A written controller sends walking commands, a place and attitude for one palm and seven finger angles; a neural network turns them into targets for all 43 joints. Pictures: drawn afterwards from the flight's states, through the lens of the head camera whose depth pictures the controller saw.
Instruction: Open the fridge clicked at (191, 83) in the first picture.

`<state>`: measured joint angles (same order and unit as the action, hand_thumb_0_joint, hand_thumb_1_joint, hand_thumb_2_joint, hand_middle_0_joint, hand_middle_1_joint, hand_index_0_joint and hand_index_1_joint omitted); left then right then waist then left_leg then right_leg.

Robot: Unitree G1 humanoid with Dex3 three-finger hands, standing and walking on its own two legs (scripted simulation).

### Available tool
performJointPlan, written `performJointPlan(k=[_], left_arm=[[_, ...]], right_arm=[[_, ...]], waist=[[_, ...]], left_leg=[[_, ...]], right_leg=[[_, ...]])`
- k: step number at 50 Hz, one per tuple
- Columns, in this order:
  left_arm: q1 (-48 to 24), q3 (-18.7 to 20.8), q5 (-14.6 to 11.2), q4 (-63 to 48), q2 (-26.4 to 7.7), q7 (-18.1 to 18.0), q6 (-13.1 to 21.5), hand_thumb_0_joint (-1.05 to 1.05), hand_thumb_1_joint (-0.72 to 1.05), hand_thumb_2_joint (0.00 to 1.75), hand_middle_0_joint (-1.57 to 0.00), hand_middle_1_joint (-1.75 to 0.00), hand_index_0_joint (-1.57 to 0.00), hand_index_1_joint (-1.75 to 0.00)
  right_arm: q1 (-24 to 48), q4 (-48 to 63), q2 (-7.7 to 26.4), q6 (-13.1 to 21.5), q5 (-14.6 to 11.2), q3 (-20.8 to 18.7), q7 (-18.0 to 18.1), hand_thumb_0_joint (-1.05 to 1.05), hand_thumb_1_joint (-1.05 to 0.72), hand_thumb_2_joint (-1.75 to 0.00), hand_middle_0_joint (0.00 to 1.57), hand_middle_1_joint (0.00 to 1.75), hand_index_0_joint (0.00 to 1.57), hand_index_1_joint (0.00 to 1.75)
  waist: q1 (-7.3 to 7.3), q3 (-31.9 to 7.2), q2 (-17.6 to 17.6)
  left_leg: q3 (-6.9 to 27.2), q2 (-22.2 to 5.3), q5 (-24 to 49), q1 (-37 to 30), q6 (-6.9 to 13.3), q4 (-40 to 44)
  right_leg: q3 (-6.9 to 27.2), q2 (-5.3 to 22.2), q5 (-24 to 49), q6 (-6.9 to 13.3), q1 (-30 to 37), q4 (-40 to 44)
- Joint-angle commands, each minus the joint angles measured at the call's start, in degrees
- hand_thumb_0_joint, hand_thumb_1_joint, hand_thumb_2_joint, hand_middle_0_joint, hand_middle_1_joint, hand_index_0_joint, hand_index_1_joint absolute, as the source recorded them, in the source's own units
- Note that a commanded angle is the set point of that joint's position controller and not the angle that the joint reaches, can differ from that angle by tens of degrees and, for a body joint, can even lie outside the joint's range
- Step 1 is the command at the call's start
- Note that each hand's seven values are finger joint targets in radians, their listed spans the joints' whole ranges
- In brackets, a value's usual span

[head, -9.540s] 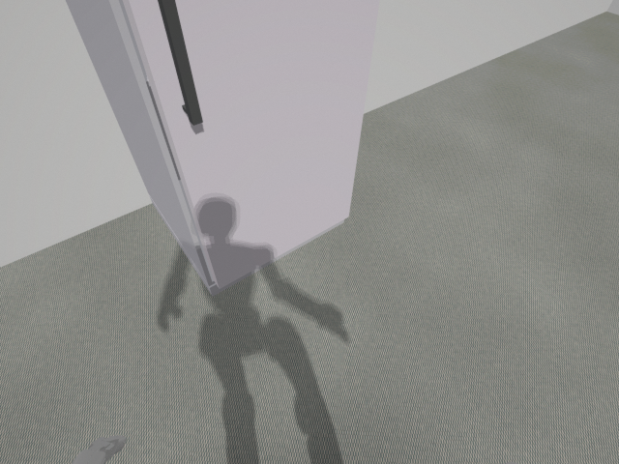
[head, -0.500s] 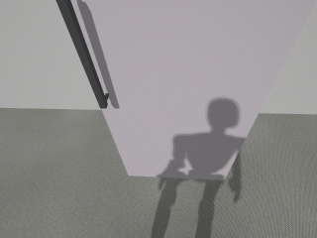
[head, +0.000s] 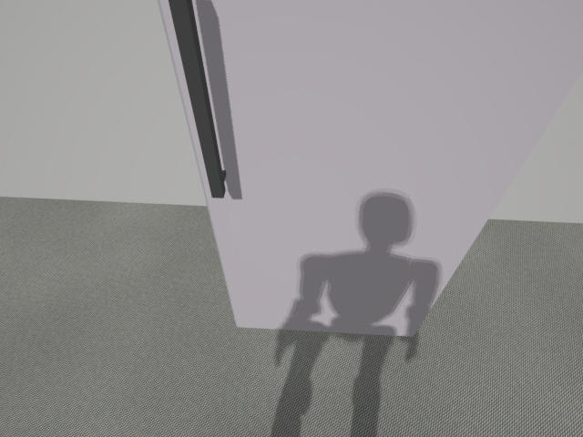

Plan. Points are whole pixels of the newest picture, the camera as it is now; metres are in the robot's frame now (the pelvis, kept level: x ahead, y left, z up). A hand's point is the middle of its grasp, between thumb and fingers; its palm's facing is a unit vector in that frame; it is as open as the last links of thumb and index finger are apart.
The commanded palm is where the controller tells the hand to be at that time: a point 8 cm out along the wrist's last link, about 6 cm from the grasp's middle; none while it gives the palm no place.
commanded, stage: come to a stop and stand still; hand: left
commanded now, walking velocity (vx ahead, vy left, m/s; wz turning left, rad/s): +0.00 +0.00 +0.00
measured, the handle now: (205, 102) +0.54 +0.18 +0.19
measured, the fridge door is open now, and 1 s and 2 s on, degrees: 0 0 0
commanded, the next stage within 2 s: look again from close up in 0.22 s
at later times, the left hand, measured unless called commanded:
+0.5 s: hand out of the picture +0.00 +0.18 -0.18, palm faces +0.03 -0.98 -0.22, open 7.4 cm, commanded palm none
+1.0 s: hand out of the picture -0.05 +0.16 -0.18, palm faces +0.05 -0.98 -0.19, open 7.4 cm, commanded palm none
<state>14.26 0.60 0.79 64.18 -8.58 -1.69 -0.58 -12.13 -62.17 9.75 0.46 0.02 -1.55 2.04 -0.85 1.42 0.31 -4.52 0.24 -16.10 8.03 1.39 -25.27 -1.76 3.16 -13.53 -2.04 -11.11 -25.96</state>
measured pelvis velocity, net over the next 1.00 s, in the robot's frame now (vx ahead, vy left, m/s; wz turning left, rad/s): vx -0.04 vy -0.02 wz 0.02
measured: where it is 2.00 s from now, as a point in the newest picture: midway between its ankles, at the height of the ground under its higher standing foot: outside the picture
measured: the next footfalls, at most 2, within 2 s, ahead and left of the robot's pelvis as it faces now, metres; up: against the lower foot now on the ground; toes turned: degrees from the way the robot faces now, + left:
none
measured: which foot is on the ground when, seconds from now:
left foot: down 0.00-1.00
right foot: down 0.00-1.00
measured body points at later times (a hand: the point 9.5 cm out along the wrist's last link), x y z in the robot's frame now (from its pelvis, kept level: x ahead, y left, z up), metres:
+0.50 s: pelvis -0.02 +0.01 -0.01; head -0.03 +0.00 +0.44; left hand +0.00 +0.23 -0.16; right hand -0.01 -0.21 -0.17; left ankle -0.03 +0.10 -0.74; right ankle +0.00 -0.14 -0.74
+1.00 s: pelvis -0.04 -0.02 +0.00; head -0.05 -0.02 +0.45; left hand -0.05 +0.21 -0.16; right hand -0.03 -0.25 -0.16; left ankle -0.03 +0.10 -0.74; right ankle +0.00 -0.14 -0.74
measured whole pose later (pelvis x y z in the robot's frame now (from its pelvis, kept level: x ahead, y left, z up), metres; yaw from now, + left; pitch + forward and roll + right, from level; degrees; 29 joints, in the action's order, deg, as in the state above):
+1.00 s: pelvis -0.04 -0.02 +0.00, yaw +1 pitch -2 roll +0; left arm 18.3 -0.4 0.8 61.8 -9.3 -1.5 0.1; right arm -17.6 -62.0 9.8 0.7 0.4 -0.1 0.8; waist -0.1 1.0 -0.4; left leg -3.2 -0.6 -12.8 11.0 0.5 -26.2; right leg -3.1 2.5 -10.6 -0.5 -13.3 -26.2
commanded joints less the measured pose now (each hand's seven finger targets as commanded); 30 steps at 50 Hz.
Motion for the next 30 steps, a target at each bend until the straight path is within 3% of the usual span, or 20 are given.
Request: performJointPlan(k=[1, 8, 11, 12, 13, 14, 15, 16, 18, 22, 26, 30], left_arm=[[2.05, 0.60, -0.07, -1.04, -5.58, -0.33, 0.93, 0.00, 0.90, 0.90, -0.20, -0.30, -0.20, -0.30], [2.99, 0.49, -0.16, -0.28, -5.76, -0.40, 0.80, 0.00, 0.90, 0.90, -0.20, -0.30, -0.20, -0.30], [2.91, 0.45, -0.27, -0.05, -5.61, -0.47, 0.89, 0.00, 0.90, 0.90, -0.20, -0.30, -0.20, -0.30], [6.61, -0.36, 0.56, 0.91, -6.99, -2.81, 2.10, 0.00, 0.90, 0.90, -0.20, -0.30, -0.20, -0.30], [6.08, -0.03, 0.67, -0.03, -8.96, -2.24, 3.55, 0.00, 0.90, 0.90, -0.20, -0.30, -0.20, -0.30], [5.53, 0.15, 0.31, -1.38, -8.64, -1.86, 3.49, 0.00, 0.90, 0.90, -0.20, -0.30, -0.20, -0.30], [5.50, -0.06, 0.04, -1.57, -7.71, -1.67, 3.24, 0.00, 0.90, 0.90, -0.20, -0.30, -0.20, -0.30], [5.17, -0.23, -0.12, -1.85, -6.91, -1.49, 2.88, 0.00, 0.90, 0.90, -0.20, -0.30, -0.20, -0.30], [4.22, -0.26, 0.06, -2.73, -6.51, -1.22, 2.33, 0.00, 0.90, 0.90, -0.20, -0.30, -0.20, -0.30], [3.68, -0.31, 0.17, -3.53, -5.87, -0.80, 1.49, 0.00, 0.90, 0.90, -0.20, -0.30, -0.20, -0.30], [4.48, -0.07, 0.26, -4.35, -6.61, -0.60, 1.47, 0.00, 0.90, 0.90, -0.20, -0.30, -0.20, -0.30], [5.29, 0.16, 0.32, -5.10, -6.92, -0.47, 1.63, 0.00, 0.90, 0.90, -0.20, -0.30, -0.20, -0.30]], right_arm=[[-4.93, 0.17, 4.86, 0.97, 0.32, -0.01, -0.02, 0.00, -0.90, -0.90, 0.20, 0.30, 0.20, 0.30], [-5.75, -1.04, 4.67, 1.22, 0.34, 0.30, 0.04, 0.00, -0.90, -0.90, 0.20, 0.30, 0.20, 0.30], [-6.94, -1.63, 4.23, 1.34, 0.33, 0.38, 0.11, 0.00, -0.90, -0.90, 0.20, 0.30, 0.20, 0.30], [-2.88, 2.75, 6.85, 1.97, -0.10, 0.75, -0.65, 0.00, -0.90, -0.90, 0.20, 0.30, 0.20, 0.30], [-3.87, 4.07, 5.60, 2.25, 0.35, 1.06, -0.78, 0.00, -0.90, -0.90, 0.20, 0.30, 0.20, 0.30], [-8.72, 3.28, 4.31, 2.66, 0.77, 0.71, -0.47, 0.00, -0.90, -0.90, 0.20, 0.30, 0.20, 0.30], [-10.04, 2.89, 4.90, 2.70, 0.82, 0.61, -0.19, 0.00, -0.90, -0.90, 0.20, 0.30, 0.20, 0.30], [-9.91, 2.92, 5.46, 2.46, 0.68, 0.67, 0.00, 0.00, -0.90, -0.90, 0.20, 0.30, 0.20, 0.30], [-8.92, 3.98, 5.49, 2.18, 0.67, 0.49, 0.08, 0.00, -0.90, -0.90, 0.20, 0.30, 0.20, 0.30], [-7.51, 5.05, 5.50, 1.37, 0.61, 0.36, -0.31, 0.00, -0.90, -0.90, 0.20, 0.30, 0.20, 0.30], [-7.40, 5.22, 5.94, 1.18, 0.76, 0.20, -0.62, 0.00, -0.90, -0.90, 0.20, 0.30, 0.20, 0.30], [-7.36, 5.26, 6.45, 1.22, 0.82, 0.04, -0.75, 0.00, -0.90, -0.90, 0.20, 0.30, 0.20, 0.30]], waist=[[0.53, 1.60, -1.93], [-0.03, 2.06, 1.99], [0.15, 1.38, 1.24], [-0.72, 3.78, -0.07], [0.92, 0.46, 1.95], [1.63, -5.05, 4.54], [1.30, -8.98, 4.49], [1.31, -9.92, 3.67], [1.04, -6.41, 1.60], [1.00, 4.52, -0.94], [0.88, 6.59, -0.82], [0.94, 5.01, -1.17]], left_leg=[[6.57, -6.95, 11.68, 1.56, -0.62, 7.14], [6.68, -6.96, 11.08, 2.19, -0.60, 8.49], [6.64, -6.91, 12.35, 1.88, -0.71, 8.58], [4.84, -7.64, 20.37, 5.84, -1.38, -2.26], [4.48, -5.27, 23.88, 4.32, -1.97, -2.46], [5.27, -5.05, 23.65, 2.77, -1.57, -0.86], [6.04, -6.43, 28.77, 1.39, -0.86, -1.81], [6.63, -7.36, 30.40, 0.47, -0.43, -1.76], [7.12, -7.45, 27.29, 1.90, 0.21, -1.25], [8.33, -6.27, 4.36, 9.81, 0.64, 4.26], [8.67, -5.62, -4.11, 11.58, 0.62, 6.70], [8.24, -5.32, -4.86, 10.29, 0.68, 6.80]], right_leg=[[3.04, 3.61, 7.82, 1.59, 0.60, 4.85], [2.40, 3.57, 7.90, 1.57, 2.41, 5.61], [2.30, 3.58, 8.70, 1.59, 3.13, 5.43], [4.29, 5.44, 20.49, 2.60, 0.27, 2.99], [2.79, 6.86, 35.28, 3.31, 2.60, -0.62], [2.73, 6.53, 31.59, 3.89, 5.87, -4.26], [1.82, 5.41, 25.35, 4.02, 6.53, -4.94], [0.89, 4.16, 17.79, 3.98, 5.89, -4.43], [0.55, 3.17, 11.35, 3.65, 3.44, -3.35], [1.99, 2.76, 0.73, 3.39, -1.60, 0.12], [2.85, 2.57, -1.82, 3.55, -2.82, 1.40], [3.70, 2.77, -2.91, 3.54, -3.14, 2.68]])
